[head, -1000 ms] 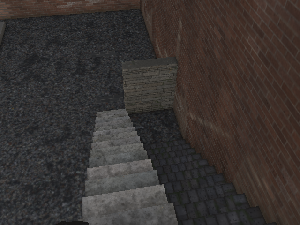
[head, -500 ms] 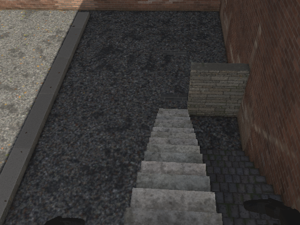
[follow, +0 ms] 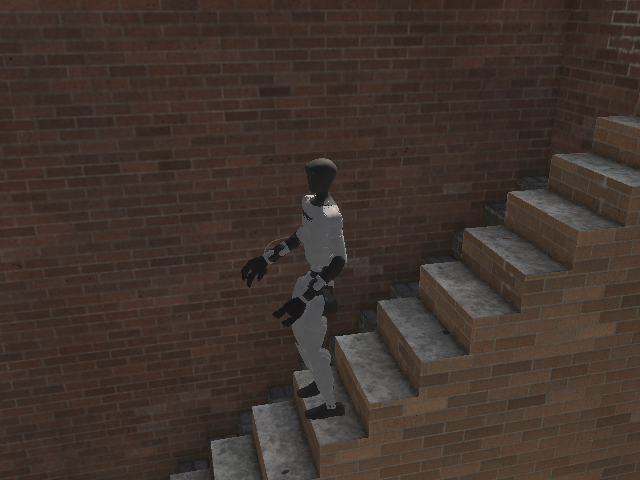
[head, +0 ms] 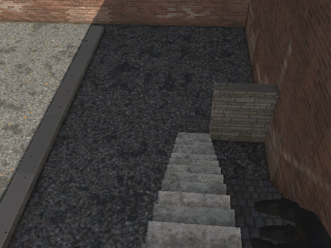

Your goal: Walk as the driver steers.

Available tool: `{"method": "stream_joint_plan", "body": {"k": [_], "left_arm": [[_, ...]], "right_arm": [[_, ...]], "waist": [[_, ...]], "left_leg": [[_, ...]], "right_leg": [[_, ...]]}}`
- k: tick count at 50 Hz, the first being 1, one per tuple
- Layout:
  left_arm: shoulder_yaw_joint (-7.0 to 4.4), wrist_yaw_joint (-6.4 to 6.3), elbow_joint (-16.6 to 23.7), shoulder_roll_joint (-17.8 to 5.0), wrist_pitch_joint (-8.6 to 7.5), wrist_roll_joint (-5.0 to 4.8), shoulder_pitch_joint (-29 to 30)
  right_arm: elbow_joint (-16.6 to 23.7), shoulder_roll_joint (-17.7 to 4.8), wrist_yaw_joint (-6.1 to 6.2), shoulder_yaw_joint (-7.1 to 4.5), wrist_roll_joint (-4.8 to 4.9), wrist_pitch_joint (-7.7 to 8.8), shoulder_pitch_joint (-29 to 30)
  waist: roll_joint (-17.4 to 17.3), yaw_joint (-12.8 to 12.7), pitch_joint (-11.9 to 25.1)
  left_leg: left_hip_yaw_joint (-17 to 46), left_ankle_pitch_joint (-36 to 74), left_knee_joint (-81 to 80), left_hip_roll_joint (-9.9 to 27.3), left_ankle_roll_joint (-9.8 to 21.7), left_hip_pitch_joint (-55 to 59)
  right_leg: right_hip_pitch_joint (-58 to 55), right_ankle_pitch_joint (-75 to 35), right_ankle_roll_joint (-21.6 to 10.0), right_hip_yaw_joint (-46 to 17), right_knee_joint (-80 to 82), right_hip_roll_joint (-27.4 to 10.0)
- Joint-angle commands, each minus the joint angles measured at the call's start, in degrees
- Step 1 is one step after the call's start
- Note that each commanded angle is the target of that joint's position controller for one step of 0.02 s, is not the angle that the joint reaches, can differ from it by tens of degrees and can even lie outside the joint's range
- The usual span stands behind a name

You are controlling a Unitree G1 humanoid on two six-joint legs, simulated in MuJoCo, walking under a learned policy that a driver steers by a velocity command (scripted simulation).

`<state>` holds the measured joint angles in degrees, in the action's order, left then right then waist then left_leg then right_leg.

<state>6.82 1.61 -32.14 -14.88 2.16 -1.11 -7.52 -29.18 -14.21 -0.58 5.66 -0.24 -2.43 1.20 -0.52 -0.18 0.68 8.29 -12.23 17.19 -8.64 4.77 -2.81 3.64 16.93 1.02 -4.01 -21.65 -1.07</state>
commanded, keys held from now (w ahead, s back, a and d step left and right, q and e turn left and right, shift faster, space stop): e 0.50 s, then no key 0.12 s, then q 0.38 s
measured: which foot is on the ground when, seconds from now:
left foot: down 0.00-0.50, up 0.52-0.76, down 0.78-1.00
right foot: down 0.00-0.78, up 0.80-1.00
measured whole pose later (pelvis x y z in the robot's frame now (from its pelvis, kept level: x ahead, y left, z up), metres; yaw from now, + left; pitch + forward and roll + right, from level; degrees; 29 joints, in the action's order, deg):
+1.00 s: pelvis -0.04 -0.01 +0.00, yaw -11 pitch -2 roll -1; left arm -0.5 0.2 -36.0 -14.0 4.5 -0.4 -7.6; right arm -45.4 -12.7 -2.4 3.7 1.8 -2.1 -12.0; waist 0.5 1.0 -2.9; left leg 9.1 -13.9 24.9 -6.9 4.4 -8.2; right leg 11.0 14.5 -0.3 -8.8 -29.2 4.6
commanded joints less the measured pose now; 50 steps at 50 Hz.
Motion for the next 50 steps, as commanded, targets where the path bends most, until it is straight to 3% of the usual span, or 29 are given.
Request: {"method": "stream_joint_plan", "body": {"k": [1, 7, 9, 12, 17, 19, 23, 24, 25, 26, 27, 30, 33, 34, 35, 36, 37, 38, 39, 40, 41, 42, 43, 44, 46, 47, 48, 49, 50], "left_arm": [[-3.21, -1.65, 5.2, -8.2, 0.45, 0.25, 3.7], [-4.92, -1.81, 8.0, -7.5, 3.28, -0.12, 5.3], [-4.99, -1.83, 7.9, -6.1, 2.27, -0.19, 5.4], [-5.88, -1.59, 8.2, -7.9, 2.93, 1.05, 5.0], [-7.11, 1.13, 8.1, -9.3, 3.39, 1.18, 4.4], [-7.51, 1.72, 8.7, -9.3, 4.18, 1.32, 4.2], [-8.60, 1.52, 7.8, -8.0, 4.15, 1.06, 0.1], [-9.68, 1.23, 7.6, -9.7, 4.36, 0.54, -2.4], [-10.63, 0.16, 7.6, -12.2, 4.48, 0.62, -3.9], [-11.37, -0.74, 8.3, -16.7, 4.38, 1.21, -3.4], [-10.70, -1.24, 8.6, -14.7, 4.21, 0.96, -1.1], [-9.52, -1.91, 8.1, -9.0, 4.31, 1.01, 2.9], [-8.45, -2.28, 8.9, -6.0, 5.04, 1.97, 6.5], [-7.78, -2.48, 8.1, -4.4, 5.02, 3.01, 7.4], [-6.64, -2.64, 7.3, -1.5, 4.81, 2.61, 7.2], [-6.31, -3.05, 5.6, -0.9, 4.48, 0.78, 3.0], [-6.29, -3.49, 4.8, -2.1, 4.33, 0.81, 2.5], [-6.22, -3.88, 3.4, -1.8, 3.85, 1.16, 0.5], [-6.78, -4.08, 3.2, -2.4, 3.63, 1.20, 1.5], [-7.06, -3.42, 4.5, -1.8, 4.15, 0.07, -1.2], [-8.27, -2.90, 3.2, -4.9, 4.78, -0.01, -2.0], [-9.03, -2.65, 2.5, -6.4, 5.07, 1.38, -0.7], [-9.27, -2.22, 3.3, -6.4, 4.64, 3.01, 1.4], [-9.38, -1.72, 3.2, -6.1, 4.06, 3.50, 2.9], [-8.55, -1.05, 2.2, -2.5, 2.66, 1.52, 4.1], [-8.31, -1.14, 1.6, -1.8, 1.69, 0.59, 4.4], [-8.23, -1.46, -0.2, -1.8, 0.38, 0.55, 2.5], [-8.65, -1.35, 1.0, -2.1, 0.57, -0.14, 2.5], [-9.21, -1.67, -0.7, -3.9, 0.23, 0.20, 0.4]], "right_arm": [[2.4, -8.2, 0.03, -3.24, 1.21, 2.33, 2.7], [-0.2, -9.5, 0.72, -4.35, 1.30, 1.82, 1.1], [-2.1, -9.6, 0.44, -4.48, 1.18, 2.29, 0.4], [-2.9, -9.2, 0.16, -4.43, 0.95, 2.71, 0.5], [-6.1, -11.9, -0.69, -5.96, 0.49, 0.99, -5.0], [-6.6, -13.5, -0.85, -6.67, 0.88, 0.52, -4.7], [-6.7, -12.2, -0.28, -6.84, 1.29, 0.17, -2.3], [-6.0, -10.9, -0.59, -6.43, 1.34, 0.07, -0.4], [-6.4, -10.1, -0.16, -6.27, 1.95, -0.23, 0.3], [-7.3, -9.3, 0.08, -6.07, 2.38, -0.53, -1.3], [-7.3, -11.3, 0.25, -6.27, 2.40, 0.02, 0.2], [-9.8, -13.5, -0.44, -7.66, 0.95, -0.42, -4.0], [-11.6, -6.9, -3.06, -5.63, 1.39, -1.27, -6.9], [-16.4, -5.0, -4.48, -5.03, 1.65, -0.69, -15.2], [-17.5, -2.3, -5.04, -4.23, 1.21, -0.01, -17.9], [-15.0, 0.6, -4.66, -3.09, -0.52, 0.60, -11.9], [-17.5, -1.3, -4.82, -3.47, -2.13, 1.06, -13.8], [-19.4, -1.8, -4.84, -3.65, -2.61, 1.53, -15.3], [-20.1, -1.9, -6.04, -2.91, -1.46, 2.03, -17.2], [-15.1, -7.6, -6.52, -2.42, -1.19, 2.56, -9.9], [-12.0, -10.8, -6.19, -3.49, 0.41, 2.92, -1.4], [-10.7, -10.4, -5.49, -3.51, 0.48, 2.97, 3.9], [-11.2, -9.8, -5.29, -3.94, 0.82, 2.43, 1.5], [-12.2, -8.9, -4.41, -3.99, 2.67, 1.94, -4.2], [-13.3, -9.3, -2.45, -4.60, 3.24, 1.54, -10.5], [-12.1, -12.4, -1.66, -5.78, 2.51, 1.17, -9.8], [-10.4, -11.4, -0.59, -5.54, 1.09, 1.60, -4.6], [-11.3, -8.3, -0.51, -4.68, 2.56, 1.03, -6.9], [-10.6, -8.4, -0.22, -5.00, 2.05, 0.60, -7.8]], "waist": [[1.4, 0.7, 5.8], [-3.4, -0.2, 6.3], [-0.8, -1.0, 5.6], [1.5, -1.4, 7.0], [4.1, -0.5, 5.9], [2.0, -1.6, 1.7], [-2.7, -3.9, 4.5], [-2.8, -5.0, 6.1], [5.5, -5.9, 5.5], [20.1, -5.7, 2.7], [21.7, -5.7, 1.5], [10.8, -0.7, 6.4], [8.3, 0.2, 7.3], [8.7, 1.8, 8.4], [7.7, 3.1, 4.3], [6.0, 1.1, -3.7], [3.7, 0.2, -6.6], [-0.4, -1.1, -5.8], [-6.3, -1.3, -1.6], [-16.8, -4.5, -0.1], [-16.1, -6.4, -5.5], [-12.9, -7.7, -5.8], [-10.3, -6.3, -3.8], [-10.7, -3.0, -2.4], [-6.3, 0.1, -0.5], [-4.2, 0.8, 0.9], [-3.6, -0.2, 2.4], [-7.0, -1.9, 1.2], [-6.7, -0.1, 1.8]], "left_leg": [[4.6, 33.5, 2.1, 12.8, -3.8, 4.7], [2.5, 35.9, 4.5, 15.0, -1.9, 4.5], [3.4, 29.1, 3.2, 16.1, -0.6, 2.0], [1.7, 23.1, 5.7, 15.6, 1.6, 0.1], [-0.9, 12.3, 12.3, 14.1, 2.2, -2.3], [-1.4, 8.1, 12.1, 14.5, 2.7, -6.3], [-1.1, 2.6, 13.4, 18.2, 4.5, -13.2], [-1.7, -2.1, 16.7, 18.0, 5.0, -16.4], [-4.9, -7.7, 24.4, 14.0, 3.2, -20.3], [-11.3, -24.3, 38.8, 2.5, -1.8, -26.4], [-3.1, -26.0, 47.4, 1.3, -3.5, -34.8], [-2.5, -17.1, 42.1, 3.9, -7.9, -34.1], [-7.7, -11.4, 35.1, 3.4, -9.9, -12.7], [-6.3, 0.0, 42.2, 5.2, -10.4, -0.4], [-6.2, -0.1, 37.2, 6.1, -9.9, 1.5], [-8.2, -10.9, 19.7, 4.7, -7.9, -8.4], [-5.8, -9.4, 11.1, 6.1, -6.7, -7.7], [-2.7, -8.7, 4.9, 5.9, -5.3, -8.1], [1.6, 5.6, 9.9, 9.4, -4.0, -7.0], [21.0, 8.6, 2.7, 21.8, 2.6, -16.6], [30.0, -1.0, -5.8, 24.4, 4.5, -26.0], [26.9, -1.2, -5.3, 21.4, 4.3, -26.6], [21.6, 1.2, -2.7, 17.5, 2.7, -18.3], [22.6, 3.9, -1.4, 17.5, 3.4, -5.8], [19.1, 9.6, -1.0, 16.1, 2.3, 1.3], [16.7, 10.8, -1.8, 14.3, 1.4, -1.1], [16.5, 13.1, -1.4, 14.6, 2.4, -5.6], [17.2, 17.4, 0.5, 13.1, 3.9, 1.3], [17.8, 20.9, 1.9, 13.6, 4.5, 3.8]], "right_leg": [[0.8, -19.3, -1.7, -6.9, -2.2, -5.5], [8.5, -14.6, -1.4, -7.0, -9.5, -3.1], [9.6, -12.5, -1.1, -6.6, -11.1, -2.4], [10.0, -18.0, -2.2, -8.4, -13.2, -3.1], [16.0, -18.3, -5.1, -12.4, -13.1, -2.3], [19.4, -12.1, -5.8, -13.3, -13.9, -1.2], [16.6, -4.7, -6.0, -12.1, -23.4, 2.6], [14.6, -1.4, -5.1, -15.6, -22.8, 2.6], [13.0, -1.3, -5.2, -24.4, -14.2, -0.5], [12.1, -10.5, -7.6, -41.3, 3.6, -6.0], [5.3, -11.3, -10.0, -46.4, 6.5, -6.5], [-3.1, -24.2, -10.9, -30.7, -3.3, -3.2], [11.7, -16.2, -7.3, -22.4, 0.9, 0.6], [21.6, -7.8, -6.8, -23.5, 2.0, -1.0], [26.3, 0.2, -7.4, -23.2, 4.4, -0.3], [20.1, 6.0, -9.2, -22.3, 7.7, 1.8], [18.7, 8.7, -9.9, -23.4, 4.6, 2.2], [14.9, 11.4, -9.4, -19.4, -5.6, 5.5], [16.1, 17.6, -8.2, -13.9, -20.4, 8.4], [17.8, 26.7, -5.5, -8.4, -28.3, 11.8], [17.0, 16.7, -2.8, -7.6, -30.5, 8.6], [13.5, 7.4, -1.6, -6.9, -30.3, 6.5], [15.0, 6.2, -1.6, -4.5, -24.6, 7.2], [20.4, 8.9, -2.3, -6.0, -18.2, 6.8], [16.1, 5.5, -2.6, -5.1, -8.5, 6.3], [10.4, -2.1, -1.0, -2.4, -9.9, 8.0], [4.7, -8.1, 0.5, -2.7, -12.8, 6.9], [9.0, -2.9, -1.1, -4.4, -0.5, 5.7], [8.2, -8.2, -1.5, -4.7, -2.1, 3.9]]}}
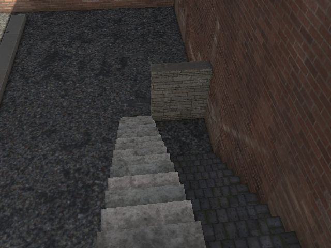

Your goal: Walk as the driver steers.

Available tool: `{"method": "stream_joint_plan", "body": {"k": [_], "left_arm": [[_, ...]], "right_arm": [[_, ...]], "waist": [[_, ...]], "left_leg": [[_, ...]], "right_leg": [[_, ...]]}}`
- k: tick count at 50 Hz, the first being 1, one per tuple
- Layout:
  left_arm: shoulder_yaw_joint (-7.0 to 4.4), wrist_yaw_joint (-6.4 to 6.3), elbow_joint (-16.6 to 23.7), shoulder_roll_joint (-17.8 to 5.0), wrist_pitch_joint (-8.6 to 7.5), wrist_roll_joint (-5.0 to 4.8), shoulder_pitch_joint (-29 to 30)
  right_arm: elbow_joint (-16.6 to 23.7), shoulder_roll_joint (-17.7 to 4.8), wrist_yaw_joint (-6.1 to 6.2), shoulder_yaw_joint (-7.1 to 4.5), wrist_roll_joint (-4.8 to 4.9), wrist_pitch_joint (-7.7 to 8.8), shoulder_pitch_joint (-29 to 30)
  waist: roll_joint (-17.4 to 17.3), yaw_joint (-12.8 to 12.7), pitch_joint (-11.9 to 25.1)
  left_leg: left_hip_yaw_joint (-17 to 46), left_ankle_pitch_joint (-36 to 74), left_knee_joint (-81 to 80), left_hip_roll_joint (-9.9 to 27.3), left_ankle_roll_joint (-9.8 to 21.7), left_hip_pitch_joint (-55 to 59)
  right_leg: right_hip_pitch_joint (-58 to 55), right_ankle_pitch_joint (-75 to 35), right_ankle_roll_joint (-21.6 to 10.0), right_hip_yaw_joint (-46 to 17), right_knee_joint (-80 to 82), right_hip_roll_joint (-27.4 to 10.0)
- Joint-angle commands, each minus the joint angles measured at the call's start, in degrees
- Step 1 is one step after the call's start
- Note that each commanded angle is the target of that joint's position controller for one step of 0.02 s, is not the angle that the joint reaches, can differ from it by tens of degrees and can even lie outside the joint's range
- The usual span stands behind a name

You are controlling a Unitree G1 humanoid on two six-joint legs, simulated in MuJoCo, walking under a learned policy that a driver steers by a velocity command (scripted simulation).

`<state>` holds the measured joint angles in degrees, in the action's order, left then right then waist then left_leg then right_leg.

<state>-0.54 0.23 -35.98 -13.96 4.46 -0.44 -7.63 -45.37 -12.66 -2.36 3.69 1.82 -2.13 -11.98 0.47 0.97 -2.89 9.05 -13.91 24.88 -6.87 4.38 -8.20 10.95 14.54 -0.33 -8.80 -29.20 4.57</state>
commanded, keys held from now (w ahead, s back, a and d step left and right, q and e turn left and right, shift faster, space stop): q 0.46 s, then no key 0.54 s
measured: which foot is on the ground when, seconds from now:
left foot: down 0.00-1.00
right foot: up 0.00-0.00, down 0.02-0.36, up 0.38-0.74, down 0.76-1.00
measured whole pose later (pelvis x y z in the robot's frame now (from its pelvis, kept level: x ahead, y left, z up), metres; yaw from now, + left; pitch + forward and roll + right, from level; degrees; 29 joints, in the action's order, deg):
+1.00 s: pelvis +0.00 -0.03 +0.00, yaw +20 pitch -3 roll +0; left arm 4.4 1.8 -50.5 -10.4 -3.0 -1.6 -17.7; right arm -44.3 -13.0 0.1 -0.7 -0.7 -5.8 -14.7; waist -1.9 0.5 0.1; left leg 12.0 -12.3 23.8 -2.1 -1.3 -8.7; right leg 3.5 15.8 -3.3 1.2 -21.9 3.7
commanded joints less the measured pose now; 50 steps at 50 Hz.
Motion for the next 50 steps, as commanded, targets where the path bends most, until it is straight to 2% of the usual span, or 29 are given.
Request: {"method": "stream_joint_plan", "body": {"k": [1, 4, 6, 8, 11, 12, 15, 16, 17, 18, 19, 20, 21, 23, 24, 26, 31, 33, 36, 37, 38, 39, 40, 41, 42, 43, 45, 47, 50], "left_arm": [[-2.09, -0.74, 2.5, -5.3, -2.68, -0.47, -0.1], [-1.57, -1.09, 3.2, -5.7, -3.27, -0.34, 0.9], [-2.03, -0.99, 3.5, -8.0, -1.99, -0.01, 0.4], [-2.88, -0.07, 3.3, -10.7, 0.51, 0.22, -1.4], [-2.93, 0.04, 4.3, -11.0, 2.63, -0.64, 2.8], [-3.55, 0.18, 4.1, -12.8, 3.54, -0.67, 3.6], [-4.13, -0.41, 4.4, -14.5, 5.32, -1.39, 6.0], [-4.31, -0.82, 5.9, -14.2, 4.78, -1.90, 11.7], [-2.53, -0.96, 3.1, -10.5, 3.88, -5.03, 3.3], [-3.49, -1.21, 3.7, -11.8, 2.96, -4.25, 6.0], [-2.03, -1.88, 4.7, -9.2, 2.29, -1.73, 4.2], [-3.05, -2.40, 5.3, -14.7, 1.68, -2.22, 9.9], [-3.08, -1.93, 6.3, -14.3, 1.54, -2.25, 15.7], [-3.62, -1.94, 1.5, -13.4, 1.88, 0.82, 8.0], [-3.86, -1.72, -0.7, -13.3, 1.58, 1.10, 3.2], [-3.55, -1.78, -1.0, -10.6, 2.14, -0.69, 2.1], [0.11, -0.01, 1.1, -4.9, 3.57, -1.35, 4.2], [2.47, 2.24, -0.3, -2.9, 2.64, 0.13, -0.2], [1.52, 2.15, -2.0, -4.6, -0.06, 1.34, -6.5], [0.83, 1.99, -3.9, -5.3, -1.20, 1.79, -10.0], [1.91, 2.89, -6.9, -3.7, -2.72, 1.13, -11.4], [3.87, 3.90, -7.0, -3.4, -3.41, -0.78, -13.1], [1.90, 4.69, -5.2, -10.2, -3.96, -1.66, -9.4], [3.22, 5.10, -3.6, -5.0, -5.12, -1.80, 0.9], [4.17, 4.73, -5.2, -1.8, -5.85, -1.47, 0.0], [3.96, 4.05, -6.3, -2.0, -6.57, -1.73, -1.8], [3.74, 2.40, -7.5, -2.6, -8.05, -1.21, -0.9], [4.11, 1.69, -10.0, -1.6, -8.47, -0.86, -5.1], [3.33, 0.79, -12.3, -3.8, -9.23, -1.49, -8.5]], "right_arm": [[5.8, -9.7, 1.91, -3.28, -0.12, -0.09, 4.3], [8.6, -10.2, 2.03, -4.63, -0.36, -1.71, 7.0], [10.9, -8.2, 0.84, -4.63, -1.84, -2.55, 8.7], [13.4, -7.6, -0.57, -4.71, -3.30, -3.43, 8.8], [15.3, -9.3, -2.57, -6.09, -1.55, -3.72, 10.3], [15.6, -8.0, -2.79, -5.75, -1.40, -3.46, 10.7], [15.0, -6.0, -2.56, -4.62, -1.02, -1.98, 6.1], [12.4, -5.6, -2.29, -4.85, -0.82, -0.62, -1.3], [13.9, -6.4, -2.02, -5.41, -0.96, -0.75, -1.3], [12.1, -10.2, -1.62, -5.80, -1.81, 0.25, -5.2], [12.0, -13.2, -2.04, -5.82, 0.69, -0.12, -7.9], [14.0, -18.2, -2.43, -7.32, 0.11, -1.23, -6.0], [14.9, -18.4, -1.84, -7.55, -0.66, -1.58, 2.3], [15.4, -14.7, -0.41, -6.73, -1.12, -2.52, 7.2], [16.2, -13.0, 0.70, -6.14, -2.71, -1.77, 10.6], [16.7, -8.6, 1.98, -4.70, -2.14, -0.86, 12.4], [17.9, -8.6, 2.97, -4.70, -0.69, -2.88, 9.3], [18.8, -11.2, 2.06, -6.89, -1.06, -5.76, 9.0], [17.8, -7.1, 1.87, -5.46, -0.03, -6.21, 8.2], [17.1, -5.5, 2.58, -4.92, 1.54, -5.99, 8.4], [15.8, -2.9, 3.39, -4.46, 1.18, -4.94, 5.8], [16.2, -0.8, 3.89, -3.83, 0.57, -4.75, 2.8], [13.3, -5.7, 3.00, -5.56, 1.10, -5.08, -0.1], [14.1, -8.3, 3.21, -6.58, 0.34, -6.12, 2.8], [13.1, -7.3, 3.23, -6.64, -1.79, -6.55, 4.9], [11.8, -6.2, 3.00, -6.27, -2.90, -6.26, 4.4], [7.6, -4.1, 1.73, -5.58, -2.46, -4.29, 1.5], [7.1, -2.6, 1.66, -4.80, -2.92, -2.79, 3.7], [4.7, -6.0, 3.52, -5.45, -2.13, -1.52, 2.6]], "waist": [[-4.7, -0.7, 7.2], [4.8, 0.1, 6.3], [9.5, -0.1, 5.9], [10.8, -0.9, 7.2], [4.3, -1.3, 5.3], [1.3, -0.9, 5.0], [3.7, -0.2, 6.7], [1.8, 3.1, 9.9], [-3.6, 3.1, 9.7], [-14.7, 2.9, 5.7], [-23.4, 1.8, 10.0], [-19.3, 5.3, 9.3], [-12.3, 1.8, 2.8], [-7.0, -2.2, 7.1], [-4.8, -3.2, 10.0], [-1.2, -3.7, 11.7], [-4.5, -2.2, 8.3], [-10.3, -0.3, 6.1], [-11.4, -1.2, 2.9], [-7.1, -2.3, 2.3], [-0.2, 0.6, 3.1], [10.5, 2.2, 5.7], [12.2, 1.7, 4.6], [6.9, 5.0, -2.5], [6.2, 5.2, -1.7], [5.2, 3.3, 1.7], [6.1, 2.2, 4.3], [5.0, 0.5, -1.2], [3.6, -2.7, -4.3]], "left_leg": [[16.7, 23.3, -3.5, 11.4, 5.4, 9.8], [13.8, 11.5, 1.2, 7.1, 4.2, -0.1], [9.4, 2.3, 9.9, 3.6, 2.6, -7.9], [4.0, -10.5, 20.6, 2.5, 0.4, -18.0], [-2.8, -20.5, 37.6, 4.0, -3.0, -21.7], [-5.5, -16.4, 37.3, 5.9, -3.8, -21.2], [-11.7, -11.7, 27.8, 4.9, -4.4, -9.4], [-10.6, 0.7, 31.5, 7.2, -3.8, 1.5], [-6.2, -11.1, 6.0, 4.4, 0.2, -1.2], [6.2, 23.9, 4.8, 11.0, 1.9, 8.5], [27.9, 49.6, 5.3, 23.6, 10.4, 13.3], [33.6, 38.1, -1.5, 26.0, 13.7, 7.5], [31.0, 23.8, -3.1, 24.5, 13.1, -0.5], [24.7, 22.2, -1.1, 21.2, 12.6, -1.5], [20.4, 24.7, -0.1, 20.6, 12.2, -5.9], [12.9, 29.3, 1.6, 17.4, 9.7, -11.1], [4.5, 30.0, 2.5, 11.8, 5.7, -6.0], [6.2, 23.9, -1.7, 11.4, 6.5, -6.9], [11.4, 17.6, -3.7, 13.4, 9.1, -6.5], [9.1, 10.5, 2.1, 10.7, 7.8, -5.7], [5.2, -8.7, 12.2, 5.3, 5.3, -9.0], [3.4, -32.0, 26.0, 0.3, 2.3, -19.3], [5.9, -26.4, 30.5, -1.0, -1.9, -17.8], [7.1, -14.4, 28.7, 3.2, -2.3, -19.1], [2.9, -10.2, 19.9, 3.5, -1.8, -18.9], [2.8, -7.1, 15.8, 4.1, -2.6, -15.9], [1.2, 2.2, 13.1, 4.4, -4.3, -1.3], [4.1, 6.1, -0.7, 6.5, -2.9, -1.4], [8.9, 12.2, -9.0, 10.5, -2.2, -3.7]], "right_leg": [[-1.3, -11.1, -0.3, -0.1, 4.6, -2.9], [-6.9, -22.8, -0.8, -1.3, 2.6, -7.7], [-9.5, -28.8, -5.2, -4.8, 3.2, -12.1], [-14.5, -38.2, -13.7, -10.7, 1.0, -19.0], [-5.1, -38.3, -18.2, -9.7, -0.1, -22.8], [-1.5, -35.8, -15.9, -6.4, -0.3, -22.0], [5.9, -34.1, -11.8, 2.1, -3.3, -16.0], [13.7, -30.8, -11.3, 3.4, -10.6, -16.0], [8.0, -20.5, -9.8, 6.3, -14.9, -12.5], [20.6, 0.4, -5.7, 7.8, -30.1, -7.7], [33.8, 34.2, -2.0, 5.8, -45.1, -0.7], [37.3, 31.7, -1.2, -1.0, -46.5, 1.5], [40.1, 22.1, -1.5, -1.7, -47.6, 1.3], [34.5, 15.5, 1.2, 1.8, -49.2, 0.4], [27.0, 7.7, 2.6, 2.4, -51.8, -0.5], [20.2, 1.4, 4.2, 5.9, -54.7, -0.1], [19.1, 8.6, 6.1, 9.5, -37.4, -1.4], [9.8, 15.8, 5.8, 13.2, -26.1, -0.9], [1.0, 5.5, 3.0, 10.5, -4.6, -2.9], [-2.5, 0.2, 1.8, 8.8, 8.9, -3.2], [-6.9, -12.3, 0.4, 3.2, 9.2, -6.7], [-10.3, -39.0, -3.1, -8.6, -0.6, -19.2], [6.2, -21.8, -8.0, -20.6, 11.5, -26.3], [9.8, -8.7, -7.3, -20.4, 14.4, -23.9], [4.8, -2.6, -4.5, -15.4, 14.6, -18.7], [-1.0, -0.5, -2.3, -13.5, 14.9, -16.8], [2.7, 1.8, -1.3, -8.2, 18.1, -15.2], [1.0, 4.0, -0.8, -6.1, 20.2, -14.5], [-6.6, -0.4, 0.9, -4.5, 19.5, -12.3]]}}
